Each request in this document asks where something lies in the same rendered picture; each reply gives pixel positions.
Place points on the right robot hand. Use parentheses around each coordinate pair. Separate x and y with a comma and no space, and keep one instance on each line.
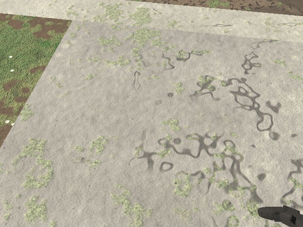
(287,215)

